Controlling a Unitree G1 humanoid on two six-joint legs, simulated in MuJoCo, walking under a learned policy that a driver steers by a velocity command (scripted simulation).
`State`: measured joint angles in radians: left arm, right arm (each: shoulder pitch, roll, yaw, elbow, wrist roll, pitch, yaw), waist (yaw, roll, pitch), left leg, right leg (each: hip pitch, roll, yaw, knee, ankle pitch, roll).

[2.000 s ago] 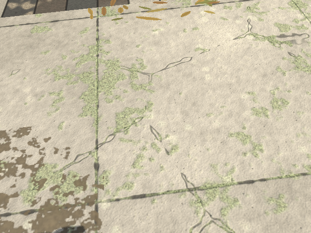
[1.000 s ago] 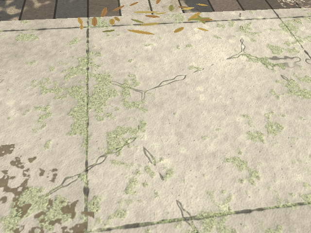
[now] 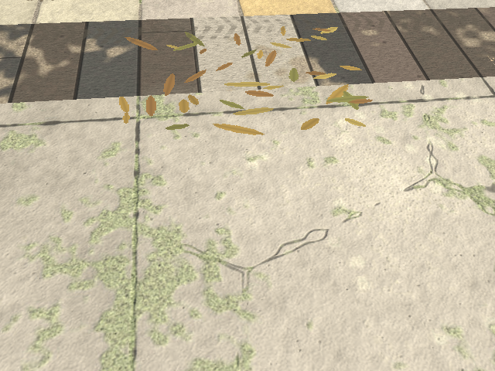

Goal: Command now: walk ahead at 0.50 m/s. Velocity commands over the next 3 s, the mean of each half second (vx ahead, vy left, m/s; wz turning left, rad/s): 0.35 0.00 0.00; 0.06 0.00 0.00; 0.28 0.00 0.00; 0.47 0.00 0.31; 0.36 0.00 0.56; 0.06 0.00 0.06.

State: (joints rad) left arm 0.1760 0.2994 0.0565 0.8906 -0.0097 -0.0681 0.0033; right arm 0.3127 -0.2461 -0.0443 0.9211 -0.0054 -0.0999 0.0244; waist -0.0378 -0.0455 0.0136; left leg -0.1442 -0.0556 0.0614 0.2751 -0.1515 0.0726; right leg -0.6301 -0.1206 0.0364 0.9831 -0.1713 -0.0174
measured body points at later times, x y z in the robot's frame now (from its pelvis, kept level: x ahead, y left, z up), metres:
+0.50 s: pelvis +0.24 -0.06 -0.01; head +0.28 -0.07 +0.44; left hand +0.35 +0.20 -0.13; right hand +0.32 -0.33 -0.15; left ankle +0.23 +0.10 -0.70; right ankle +0.31 -0.14 -0.75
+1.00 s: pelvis +0.31 -0.03 -0.01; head +0.33 -0.03 +0.44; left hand +0.39 +0.23 -0.15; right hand +0.38 -0.29 -0.15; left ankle +0.31 +0.10 -0.75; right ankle +0.31 -0.14 -0.75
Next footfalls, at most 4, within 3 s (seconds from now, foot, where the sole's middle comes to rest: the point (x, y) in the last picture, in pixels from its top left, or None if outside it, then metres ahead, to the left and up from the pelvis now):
0.28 right None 0.35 -0.15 -0.79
0.66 left None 0.35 0.10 -0.79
1.74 right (286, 284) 0.75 -0.14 -0.79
2.28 left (181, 225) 0.97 0.18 -0.79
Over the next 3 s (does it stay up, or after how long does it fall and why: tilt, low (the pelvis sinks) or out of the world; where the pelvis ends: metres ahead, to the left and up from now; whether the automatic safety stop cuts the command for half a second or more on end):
stays up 1.02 0.11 -0.02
